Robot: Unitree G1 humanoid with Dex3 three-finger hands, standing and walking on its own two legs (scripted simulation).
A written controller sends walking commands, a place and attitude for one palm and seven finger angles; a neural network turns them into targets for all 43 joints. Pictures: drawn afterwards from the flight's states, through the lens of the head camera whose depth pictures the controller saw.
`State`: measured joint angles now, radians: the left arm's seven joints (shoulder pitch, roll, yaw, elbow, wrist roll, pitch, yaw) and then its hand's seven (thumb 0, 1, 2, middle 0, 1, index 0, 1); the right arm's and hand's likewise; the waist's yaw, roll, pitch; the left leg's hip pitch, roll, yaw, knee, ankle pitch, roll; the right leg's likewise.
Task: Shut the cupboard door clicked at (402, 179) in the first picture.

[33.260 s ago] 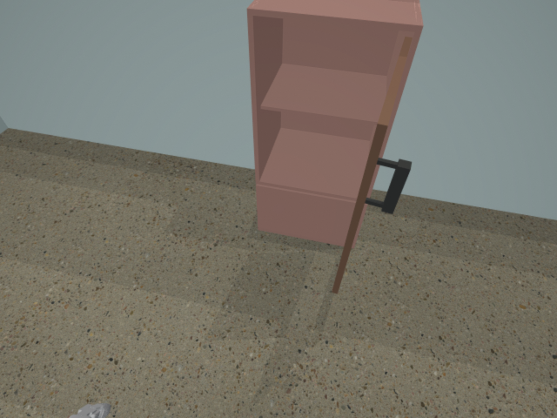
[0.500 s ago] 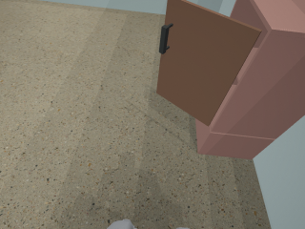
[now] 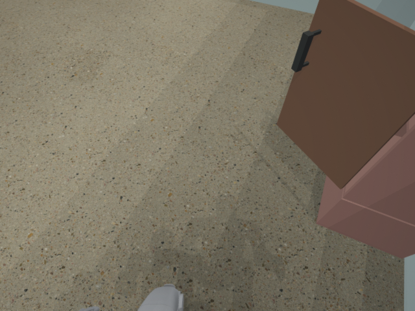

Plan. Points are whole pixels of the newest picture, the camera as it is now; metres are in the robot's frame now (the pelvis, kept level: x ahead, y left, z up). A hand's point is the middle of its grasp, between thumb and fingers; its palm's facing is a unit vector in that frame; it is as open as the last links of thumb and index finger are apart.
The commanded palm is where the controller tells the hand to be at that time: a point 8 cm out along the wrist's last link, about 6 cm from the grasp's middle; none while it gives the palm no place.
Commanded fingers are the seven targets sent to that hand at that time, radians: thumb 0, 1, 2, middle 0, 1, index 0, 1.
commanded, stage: walk to a spot facing it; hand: left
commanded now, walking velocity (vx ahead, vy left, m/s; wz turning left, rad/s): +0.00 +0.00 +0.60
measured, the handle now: (306, 50) +0.88 -0.31 -0.02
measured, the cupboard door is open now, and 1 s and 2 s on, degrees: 55 55 55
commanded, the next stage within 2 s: turn to face it in 1.34 s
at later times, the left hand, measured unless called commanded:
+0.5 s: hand out of the picture +0.00 +0.21 -0.16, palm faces +0.38 -0.89 -0.25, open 7.4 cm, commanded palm none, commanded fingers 0.00 0.90 0.90 -0.20 -0.30 -0.20 -0.30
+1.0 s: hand (57, 296) +0.16 +0.33 -0.15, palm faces +0.54 -0.81 -0.23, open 7.4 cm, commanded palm none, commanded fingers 0.00 0.90 0.90 -0.20 -0.30 -0.20 -0.30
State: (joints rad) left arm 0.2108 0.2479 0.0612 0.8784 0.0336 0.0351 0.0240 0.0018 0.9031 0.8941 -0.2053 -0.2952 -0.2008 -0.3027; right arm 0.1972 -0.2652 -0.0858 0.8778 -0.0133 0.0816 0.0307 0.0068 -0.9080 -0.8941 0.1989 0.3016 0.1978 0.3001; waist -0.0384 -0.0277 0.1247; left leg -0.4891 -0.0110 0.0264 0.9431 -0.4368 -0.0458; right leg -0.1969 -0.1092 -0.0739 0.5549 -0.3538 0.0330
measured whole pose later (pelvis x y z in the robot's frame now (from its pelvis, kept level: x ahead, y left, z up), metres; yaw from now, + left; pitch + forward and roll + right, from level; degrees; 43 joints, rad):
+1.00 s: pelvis +0.17 +0.09 +0.00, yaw +34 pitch +0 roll +1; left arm 0.15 0.23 0.08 0.87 0.03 0.00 -0.04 0.00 0.91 0.89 -0.20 -0.29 -0.20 -0.30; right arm 0.35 -0.17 -0.03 1.00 -0.02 -0.03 0.01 0.01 -0.90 -0.89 0.20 0.30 0.20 0.30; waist -0.03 -0.02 0.08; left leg -0.08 -0.01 0.01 0.44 -0.35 0.01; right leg -0.50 -0.10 -0.06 0.71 -0.19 0.06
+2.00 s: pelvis +0.39 +0.29 +0.00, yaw +38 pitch +2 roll +0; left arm 0.27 0.14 0.07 0.95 0.03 0.03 0.01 0.00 0.90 0.89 -0.21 -0.30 -0.20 -0.30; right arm 0.15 -0.21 -0.05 0.95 0.00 0.06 -0.02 0.01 -0.91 -0.89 0.20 0.30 0.20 0.30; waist 0.03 0.01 0.08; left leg -0.43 0.02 0.05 1.00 -0.47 -0.05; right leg -0.29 0.02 0.02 0.53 -0.26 -0.03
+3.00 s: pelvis +0.41 +0.33 +0.00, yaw +1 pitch +0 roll -1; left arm 0.19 0.26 0.09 0.90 0.02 0.09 -0.03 0.00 0.90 0.89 -0.21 -0.30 -0.20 -0.30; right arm 0.20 -0.20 -0.01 0.85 -0.03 0.01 -0.02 0.01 -0.90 -0.89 0.20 0.30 0.20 0.30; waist 0.01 -0.05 0.08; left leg -0.27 0.09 0.09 0.56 -0.29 -0.01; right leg -0.47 0.03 0.01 1.04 -0.50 0.04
